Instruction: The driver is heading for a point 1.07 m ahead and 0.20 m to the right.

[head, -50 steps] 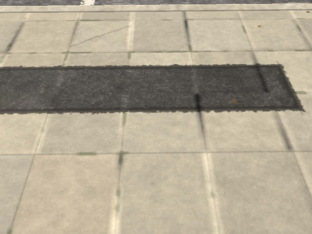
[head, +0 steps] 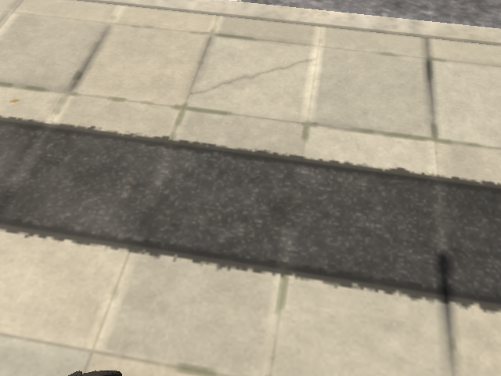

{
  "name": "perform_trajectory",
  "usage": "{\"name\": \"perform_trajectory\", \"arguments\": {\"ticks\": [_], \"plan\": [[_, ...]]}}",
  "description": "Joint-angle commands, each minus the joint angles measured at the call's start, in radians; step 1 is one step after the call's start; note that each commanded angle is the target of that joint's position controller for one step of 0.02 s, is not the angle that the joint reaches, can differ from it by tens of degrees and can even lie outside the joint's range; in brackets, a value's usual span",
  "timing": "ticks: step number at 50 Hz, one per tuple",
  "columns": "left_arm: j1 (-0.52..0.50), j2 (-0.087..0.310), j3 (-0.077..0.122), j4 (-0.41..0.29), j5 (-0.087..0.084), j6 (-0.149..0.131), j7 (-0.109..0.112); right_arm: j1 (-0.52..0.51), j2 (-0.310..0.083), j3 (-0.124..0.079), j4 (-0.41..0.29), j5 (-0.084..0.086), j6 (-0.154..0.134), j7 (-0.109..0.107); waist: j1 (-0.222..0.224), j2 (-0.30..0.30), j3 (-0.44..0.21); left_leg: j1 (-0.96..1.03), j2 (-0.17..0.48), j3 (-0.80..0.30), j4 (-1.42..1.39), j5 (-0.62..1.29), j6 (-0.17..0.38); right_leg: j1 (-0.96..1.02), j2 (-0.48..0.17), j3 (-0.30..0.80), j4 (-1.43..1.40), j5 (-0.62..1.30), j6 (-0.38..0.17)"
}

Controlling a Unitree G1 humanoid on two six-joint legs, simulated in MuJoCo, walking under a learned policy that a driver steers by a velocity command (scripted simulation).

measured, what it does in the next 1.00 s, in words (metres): walks ahead, turning right: left foot, then right foot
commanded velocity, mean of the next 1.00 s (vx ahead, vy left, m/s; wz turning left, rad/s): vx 0.50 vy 0.00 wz -0.35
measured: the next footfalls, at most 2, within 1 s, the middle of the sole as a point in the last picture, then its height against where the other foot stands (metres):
left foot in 0.42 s outside the picture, level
right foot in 0.92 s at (340, 322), level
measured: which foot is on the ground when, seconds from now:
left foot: up 0.00-0.40, down 0.42-0.94, up 0.96-1.00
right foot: down 0.00-0.44, up 0.46-0.90, down 0.92-1.00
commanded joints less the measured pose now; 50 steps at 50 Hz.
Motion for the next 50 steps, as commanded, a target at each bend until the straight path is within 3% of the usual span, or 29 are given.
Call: {"name": "perform_trajectory", "arguments": {"ticks": [1,2,3,4,7,9,12,14,17,19,20,21,22,23,24,25,26,28,30,33,36,42,44,45,46,47,48,49,50], "plan": [[0.327,0.170,0.048,0.006,0.001,0.007,0.021,-0.059,-0.145,-0.013,-0.138,0.038,-0.087,0.033,0.156,-0.156,-0.313,-0.726,-0.006,-0.194,0.549,0.012,0.025,0.918,-0.349,0.697,-0.291,-0.096,-0.269],[0.245,0.146,0.040,-0.020,-0.001,0.003,0.023,-0.108,-0.135,-0.009,-0.153,0.033,-0.093,0.025,0.121,-0.039,-0.230,-0.689,0.039,-0.185,0.459,0.083,0.032,0.763,-0.307,0.574,-0.297,0.006,-0.232],[0.186,0.124,0.034,-0.034,-0.003,0.000,0.021,-0.137,-0.126,-0.015,-0.156,0.008,-0.088,0.014,0.082,0.033,-0.159,-0.630,0.064,-0.168,0.367,0.114,0.020,0.609,-0.271,0.492,-0.317,0.131,-0.213],[0.160,0.105,0.026,-0.047,0.003,-0.003,0.024,-0.134,-0.128,-0.024,-0.166,-0.003,-0.075,0.007,0.048,0.024,-0.143,-0.558,0.086,-0.169,0.313,0.136,0.009,0.516,-0.244,0.442,-0.342,0.193,-0.206],[0.168,0.130,0.032,-0.058,-0.001,-0.005,0.041,-0.129,-0.091,-0.023,-0.193,-0.014,-0.046,0.001,0.010,0.000,-0.098,-0.515,0.090,-0.141,0.153,0.159,-0.034,0.370,-0.215,0.390,-0.371,0.224,-0.200],[0.188,0.164,0.044,-0.066,-0.005,-0.002,0.054,-0.197,-0.067,-0.012,-0.218,-0.018,-0.039,-0.002,0.027,-0.019,-0.072,-0.493,0.071,-0.118,-0.012,0.267,-0.056,0.299,-0.180,0.341,-0.381,0.206,-0.181],[0.231,0.174,0.051,-0.064,-0.009,0.006,0.058,-0.305,-0.050,-0.002,-0.247,-0.012,-0.039,0.005,0.075,-0.059,-0.061,-0.392,0.017,-0.104,-0.244,0.492,-0.057,0.233,-0.127,0.303,-0.360,0.121,-0.128],[0.267,0.168,0.051,-0.055,-0.012,0.009,0.053,-0.346,-0.065,-0.005,-0.268,0.000,-0.042,0.010,0.096,-0.081,-0.061,-0.351,-0.007,-0.114,-0.315,0.550,-0.053,0.242,-0.134,0.338,-0.339,0.066,-0.111],[0.294,0.155,0.051,-0.052,-0.016,0.013,0.056,-0.372,-0.106,-0.016,-0.293,0.008,-0.055,0.018,0.096,-0.088,-0.066,-0.332,-0.017,-0.154,-0.400,0.480,-0.031,0.337,-0.163,0.437,-0.265,-0.017,-0.094],[0.281,0.157,0.054,-0.064,-0.010,0.018,0.063,-0.332,-0.128,-0.027,-0.292,0.009,-0.070,0.022,0.060,-0.114,-0.074,-0.260,-0.021,-0.151,-0.444,0.419,-0.009,0.367,-0.167,0.484,-0.195,-0.018,-0.078],[0.271,0.138,0.048,-0.074,-0.008,0.018,0.065,-0.262,-0.142,-0.036,-0.275,0.006,-0.074,0.020,0.022,-0.117,-0.097,-0.160,-0.013,-0.142,-0.474,0.411,0.012,0.353,-0.140,0.477,-0.133,0.007,-0.057],[0.246,0.096,0.035,-0.094,-0.002,0.013,0.063,-0.142,-0.175,-0.050,-0.258,-0.008,-0.077,0.014,-0.038,-0.090,-0.177,0.037,0.074,-0.203,-0.448,0.396,0.057,0.273,-0.098,0.426,0.029,0.016,-0.023],[0.277,0.035,0.016,-0.112,0.006,0.007,0.062,0.008,-0.231,-0.063,-0.241,-0.021,-0.072,0.008,-0.071,0.066,-0.292,0.313,0.258,-0.429,-0.466,0.337,0.138,0.076,0.001,0.288,0.324,-0.202,0.032],[0.391,0.053,0.011,-0.131,-0.027,0.001,0.064,0.080,-0.276,-0.076,-0.200,-0.019,-0.060,0.018,-0.024,0.387,-0.347,0.459,0.430,-0.862,-0.557,0.084,0.283,-0.202,0.035,0.209,0.570,-0.484,0.068],[0.388,0.138,0.025,-0.097,-0.030,0.002,0.066,0.038,-0.177,-0.053,-0.222,-0.003,-0.057,0.023,-0.042,0.241,-0.248,0.390,0.400,-0.850,-0.597,-0.077,0.267,-0.286,-0.028,0.241,0.677,-0.421,0.082],[0.292,0.164,0.031,-0.105,-0.016,0.006,0.063,0.003,-0.126,-0.039,-0.228,0.000,-0.048,0.023,-0.057,0.143,-0.143,0.280,0.346,-0.684,-0.596,-0.028,0.224,-0.297,-0.056,0.215,0.702,-0.331,0.088],[0.240,0.147,0.030,-0.116,-0.001,0.006,0.062,-0.042,-0.117,-0.030,-0.232,-0.010,-0.041,0.027,-0.035,0.072,-0.093,0.165,0.299,-0.578,-0.615,0.083,0.204,-0.261,-0.081,0.190,0.670,-0.269,0.087],[0.210,0.119,0.030,-0.133,0.005,0.003,0.055,-0.075,-0.093,-0.016,-0.222,-0.017,-0.038,0.031,0.005,0.082,-0.046,0.030,0.236,-0.444,-0.655,0.260,0.196,-0.192,-0.126,0.174,0.575,-0.210,0.084],[0.215,0.088,0.022,-0.137,0.003,0.004,0.051,-0.065,-0.099,-0.017,-0.205,-0.009,-0.042,0.034,0.021,0.110,-0.055,-0.005,0.212,-0.374,-0.683,0.362,0.211,-0.158,-0.139,0.134,0.501,-0.186,0.092],[0.129,0.064,0.007,-0.164,0.011,0.001,0.048,-0.041,-0.147,-0.030,-0.183,0.002,-0.039,0.028,0.008,0.085,-0.048,-0.011,0.210,-0.295,-0.715,0.469,0.223,-0.159,-0.160,0.101,0.324,-0.072,0.109],[0.039,0.048,-0.006,-0.180,0.006,-0.005,0.040,-0.007,-0.174,-0.033,-0.164,0.013,-0.029,0.025,-0.023,0.087,-0.038,-0.027,0.183,-0.212,-0.719,0.491,0.200,-0.086,-0.144,0.070,0.132,0.068,0.114],[-0.098,0.077,-0.004,-0.230,-0.009,-0.014,0.016,0.086,-0.205,-0.035,-0.119,0.027,-0.006,0.028,-0.062,0.104,-0.003,0.070,0.235,-0.220,-0.657,0.494,0.179,-0.024,-0.102,0.039,-0.053,0.043,0.087],[-0.040,0.101,0.007,-0.220,-0.005,-0.018,0.014,0.073,-0.223,-0.038,-0.112,0.031,0.004,0.024,-0.010,0.111,-0.029,0.086,0.236,-0.205,-0.578,0.623,0.156,0.098,-0.073,0.014,-0.123,0.019,0.054],[0.057,0.132,0.025,-0.189,0.003,-0.017,0.020,0.072,-0.215,-0.034,-0.110,0.034,0.006,0.022,0.040,0.098,-0.088,0.065,0.200,-0.164,-0.467,0.765,0.134,0.260,-0.048,-0.006,-0.156,0.031,0.029],[0.215,0.185,0.048,-0.153,0.013,-0.015,0.030,0.060,-0.186,-0.021,-0.120,0.024,0.002,0.019,0.115,0.071,-0.193,-0.048,0.153,-0.114,-0.263,0.755,0.098,0.508,-0.116,0.066,-0.129,0.065,-0.016],[0.363,0.292,0.071,-0.138,0.035,-0.008,0.040,0.100,-0.100,0.009,-0.160,0.001,-0.015,0.020,0.141,-0.133,-0.352,-0.410,0.038,-0.032,0.121,0.405,0.026,0.896,-0.377,0.421,-0.115,0.075,-0.142],[0.400,0.266,0.064,-0.118,0.015,-0.003,0.034,0.116,-0.098,0.016,-0.161,0.008,-0.034,0.023,0.141,-0.273,-0.424,-0.623,-0.021,-0.118,0.322,-0.100,0.013,0.970,-0.477,0.729,-0.246,-0.053,-0.238],[0.352,0.207,0.043,-0.121,0.009,-0.001,0.032,0.053,-0.180,-0.007,-0.170,0.029,-0.042,0.028,0.144,-0.173,-0.292,-0.719,0.040,-0.152,0.405,-0.060,0.019,0.868,-0.438,0.640,-0.272,-0.137,-0.200],[0.291,0.172,0.029,-0.129,0.008,0.000,0.031,-0.010,-0.180,-0.007,-0.185,0.033,-0.041,0.030,0.122,-0.122,-0.196,-0.719,0.080,-0.128,0.386,0.028,0.025,0.737,-0.387,0.508,-0.291,-0.129,-0.163]]}}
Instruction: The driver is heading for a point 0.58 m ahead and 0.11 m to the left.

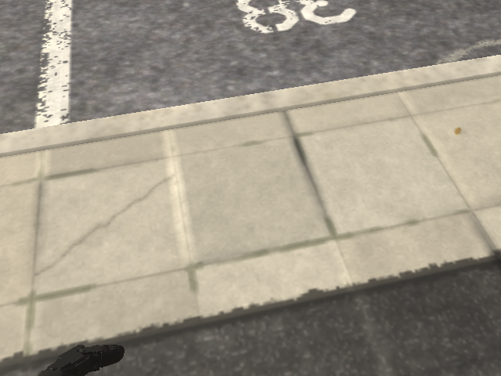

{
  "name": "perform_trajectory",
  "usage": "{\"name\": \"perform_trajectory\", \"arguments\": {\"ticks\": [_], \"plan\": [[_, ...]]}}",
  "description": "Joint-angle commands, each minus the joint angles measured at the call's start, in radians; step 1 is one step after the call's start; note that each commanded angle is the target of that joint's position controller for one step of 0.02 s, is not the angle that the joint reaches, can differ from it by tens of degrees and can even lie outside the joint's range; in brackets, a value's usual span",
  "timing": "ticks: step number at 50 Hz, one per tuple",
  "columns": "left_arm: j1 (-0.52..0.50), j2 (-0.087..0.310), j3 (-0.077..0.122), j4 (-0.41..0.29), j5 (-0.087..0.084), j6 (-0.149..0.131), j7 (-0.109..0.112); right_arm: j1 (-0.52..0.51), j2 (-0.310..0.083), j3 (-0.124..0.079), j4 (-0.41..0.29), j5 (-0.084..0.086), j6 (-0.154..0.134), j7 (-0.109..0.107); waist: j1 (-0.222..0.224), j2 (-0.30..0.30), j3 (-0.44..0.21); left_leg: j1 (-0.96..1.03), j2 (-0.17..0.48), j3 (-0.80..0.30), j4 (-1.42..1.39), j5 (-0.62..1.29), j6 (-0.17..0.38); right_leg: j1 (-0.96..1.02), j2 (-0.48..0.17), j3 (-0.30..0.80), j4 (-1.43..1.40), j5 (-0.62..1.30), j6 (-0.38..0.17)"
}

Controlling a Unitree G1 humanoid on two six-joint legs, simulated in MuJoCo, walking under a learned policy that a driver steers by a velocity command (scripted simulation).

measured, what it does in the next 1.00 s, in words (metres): walks ahead, turning left: left foot, then right foot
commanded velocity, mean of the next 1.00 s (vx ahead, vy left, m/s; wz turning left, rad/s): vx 0.42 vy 0.00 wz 0.20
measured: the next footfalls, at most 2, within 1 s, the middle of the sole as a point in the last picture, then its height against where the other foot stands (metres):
left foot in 0.44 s outside the picture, level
right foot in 0.92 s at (248, 303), level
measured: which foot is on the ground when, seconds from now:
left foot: up 0.00-0.42, down 0.44-0.92, up 0.94-1.00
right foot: down 0.00-0.46, up 0.48-0.90, down 0.92-1.00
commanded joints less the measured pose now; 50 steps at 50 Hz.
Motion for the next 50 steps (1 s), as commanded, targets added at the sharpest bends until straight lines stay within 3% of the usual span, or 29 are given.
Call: {"name": "perform_trajectory", "arguments": {"ticks": [1,2,5,8,11,14,18,20,21,22,23,24,25,26,27,28,29,31,33,37,39,42,44,45,46,47,48,49,50], "plan": [[0.204,0.137,0.043,0.008,0.001,0.004,0.001,-0.106,-0.117,-0.021,-0.118,-0.003,-0.032,0.000,0.122,-0.086,-0.105,-0.507,0.088,-0.027,0.207,0.082,0.009,0.476,-0.298,0.416,-0.269,-0.029,-0.210],[0.162,0.115,0.036,0.005,0.006,-0.001,-0.003,-0.103,-0.111,-0.026,-0.116,-0.016,-0.021,-0.003,0.087,-0.093,-0.066,-0.450,0.112,-0.035,0.151,0.128,0.001,0.372,-0.267,0.363,-0.306,0.029,-0.197],[0.137,0.125,0.042,0.023,0.005,-0.021,-0.006,-0.080,-0.063,-0.018,-0.112,-0.020,0.006,-0.007,0.036,-0.103,-0.039,-0.376,0.120,-0.027,0.075,0.219,-0.022,0.243,-0.235,0.263,-0.377,0.135,-0.205],[0.172,0.148,0.050,0.056,0.003,-0.026,0.006,-0.171,-0.047,-0.011,-0.138,-0.028,0.007,-0.008,0.052,-0.070,-0.015,-0.398,0.119,-0.027,-0.098,0.380,-0.035,0.240,-0.218,0.185,-0.396,0.205,-0.195],[0.216,0.170,0.054,0.084,-0.005,-0.020,0.015,-0.274,-0.028,0.000,-0.161,-0.022,0.000,0.003,0.089,-0.068,0.007,-0.343,0.088,-0.007,-0.295,0.524,-0.028,0.237,-0.194,0.123,-0.397,0.192,-0.163],[0.266,0.195,0.062,0.118,-0.009,-0.018,0.017,-0.348,-0.035,0.004,-0.184,-0.007,0.000,0.019,0.124,-0.070,0.022,-0.337,0.070,0.004,-0.383,0.555,-0.012,0.313,-0.230,0.099,-0.389,0.143,-0.151],[0.294,0.206,0.070,0.160,-0.011,-0.003,0.024,-0.404,-0.054,0.002,-0.229,-0.003,0.003,0.040,0.130,-0.071,0.041,-0.378,0.051,-0.001,-0.438,0.411,0.043,0.465,-0.290,0.074,-0.327,0.208,-0.120],[0.269,0.220,0.075,0.160,-0.012,0.008,0.032,-0.347,-0.078,-0.010,-0.227,-0.008,0.003,0.045,0.091,-0.088,-0.003,-0.266,0.006,0.045,-0.461,0.335,0.077,0.496,-0.282,0.031,-0.225,0.455,-0.088],[0.250,0.220,0.074,0.156,-0.012,0.016,0.037,-0.244,-0.103,-0.027,-0.200,-0.013,0.004,0.042,0.034,-0.080,-0.070,-0.108,-0.039,0.086,-0.490,0.350,0.098,0.478,-0.247,-0.018,-0.088,0.625,-0.061],[0.261,0.196,0.064,0.143,-0.002,0.020,0.047,-0.091,-0.160,-0.057,-0.159,-0.012,0.007,0.034,-0.023,-0.047,-0.164,0.133,-0.040,0.050,-0.482,0.389,0.130,0.372,-0.200,-0.071,0.124,0.633,-0.023],[0.326,0.129,0.036,0.097,0.020,0.005,0.047,0.038,-0.275,-0.087,-0.152,-0.021,0.011,0.022,-0.027,0.143,-0.297,0.524,0.196,-0.354,-0.483,0.390,0.272,-0.007,-0.091,-0.104,0.513,0.281,0.048],[0.329,0.088,0.016,0.093,0.022,-0.024,0.035,0.059,-0.258,-0.079,-0.147,0.003,0.012,0.028,-0.019,0.265,-0.393,0.696,0.318,-0.764,-0.667,0.231,0.389,-0.281,0.053,0.036,0.745,-0.376,0.082],[0.259,0.169,0.035,0.080,-0.011,-0.050,0.019,0.042,-0.196,-0.059,-0.156,0.000,0.013,0.026,-0.047,0.179,-0.316,0.657,0.297,-0.695,-0.698,0.134,0.341,-0.397,-0.013,0.135,0.813,-0.353,0.061],[0.179,0.174,0.033,0.056,-0.026,-0.063,0.015,-0.009,-0.166,-0.053,-0.170,-0.008,0.013,0.022,-0.040,0.110,-0.208,0.529,0.257,-0.562,-0.700,0.173,0.305,-0.416,-0.054,0.117,0.784,-0.275,0.044],[0.147,0.166,0.032,0.050,-0.010,-0.066,0.021,-0.065,-0.147,-0.046,-0.182,-0.015,0.014,0.020,-0.004,0.024,-0.128,0.375,0.221,-0.467,-0.715,0.260,0.280,-0.376,-0.090,0.107,0.698,-0.209,0.042],[0.141,0.174,0.041,0.049,0.010,-0.059,0.029,-0.109,-0.117,-0.036,-0.197,-0.021,0.013,0.018,0.031,0.016,-0.093,0.260,0.190,-0.404,-0.738,0.351,0.264,-0.304,-0.118,0.110,0.616,-0.167,0.047],[0.149,0.167,0.043,0.044,0.017,-0.047,0.030,-0.132,-0.111,-0.033,-0.210,-0.028,0.015,0.015,0.058,0.042,-0.078,0.187,0.169,-0.383,-0.761,0.401,0.266,-0.250,-0.124,0.110,0.580,-0.147,0.055],[0.164,0.143,0.041,0.040,0.021,-0.029,0.033,-0.134,-0.120,-0.039,-0.216,-0.023,0.011,0.008,0.078,0.056,-0.070,0.113,0.148,-0.339,-0.789,0.467,0.279,-0.216,-0.118,0.097,0.514,-0.117,0.078],[0.127,0.122,0.035,0.031,0.021,-0.019,0.036,-0.113,-0.135,-0.043,-0.205,-0.020,0.006,-0.003,0.072,0.051,-0.051,0.085,0.135,-0.276,-0.808,0.521,0.272,-0.230,-0.114,0.084,0.408,-0.011,0.099],[0.004,0.079,0.017,0.011,0.024,-0.028,0.026,-0.056,-0.136,-0.043,-0.168,-0.017,0.018,-0.022,0.023,0.062,-0.043,0.041,0.059,-0.133,-0.740,0.782,0.186,-0.102,-0.055,0.048,0.130,0.252,0.100],[-0.041,0.082,0.017,0.003,0.017,-0.033,0.014,-0.016,-0.133,-0.040,-0.148,-0.014,0.027,-0.027,-0.002,0.071,-0.052,0.073,0.071,-0.150,-0.717,0.750,0.170,-0.066,-0.029,0.048,0.060,0.334,0.090],[-0.071,0.105,0.024,-0.010,0.021,-0.036,0.002,-0.003,-0.123,-0.035,-0.135,-0.017,0.039,-0.032,-0.005,0.076,-0.053,0.181,0.110,-0.208,-0.631,0.753,0.161,-0.081,-0.018,0.070,-0.020,0.265,0.058],[-0.026,0.124,0.032,0.001,0.029,-0.043,-0.001,-0.022,-0.121,-0.034,-0.136,-0.020,0.046,-0.034,0.026,0.083,-0.071,0.227,0.118,-0.243,-0.546,0.785,0.146,-0.026,-0.010,0.068,-0.077,0.224,0.026],[0.031,0.130,0.036,0.018,0.035,-0.049,0.001,-0.044,-0.112,-0.031,-0.142,-0.019,0.047,-0.034,0.062,0.074,-0.093,0.222,0.083,-0.229,-0.474,0.814,0.122,0.072,-0.010,0.054,-0.152,0.329,0.003],[0.095,0.174,0.043,0.025,0.050,-0.054,0.008,-0.041,-0.087,-0.022,-0.161,-0.032,0.041,-0.033,0.076,0.028,-0.179,0.151,0.025,-0.205,-0.350,0.727,0.084,0.266,-0.105,0.127,-0.105,0.667,-0.042],[0.150,0.207,0.043,0.023,0.068,-0.047,0.015,0.082,-0.043,-0.006,-0.150,-0.037,0.029,-0.030,0.052,-0.133,-0.305,-0.070,-0.058,-0.168,-0.119,0.374,0.017,0.577,-0.303,0.307,-0.009,1.033,-0.197],[0.204,0.123,0.028,0.049,0.044,-0.027,0.012,0.151,-0.055,0.001,-0.124,-0.030,0.030,-0.024,0.078,-0.258,-0.427,-0.166,-0.090,-0.136,0.058,-0.213,-0.040,0.673,-0.431,0.463,-0.020,1.065,-0.313],[0.196,0.091,0.016,0.053,0.012,-0.009,0.009,0.098,-0.125,-0.017,-0.128,-0.022,0.046,-0.020,0.091,-0.168,-0.378,-0.210,-0.053,-0.147,0.109,-0.266,-0.059,0.605,-0.400,0.481,-0.061,0.780,-0.288],[0.140,0.099,0.016,0.053,0.006,0.007,0.010,0.023,-0.124,-0.022,-0.140,-0.014,0.068,-0.025,0.085,-0.109,-0.275,-0.256,-0.026,-0.122,0.137,-0.211,-0.077,0.504,-0.361,0.457,-0.110,0.518,-0.242]]}}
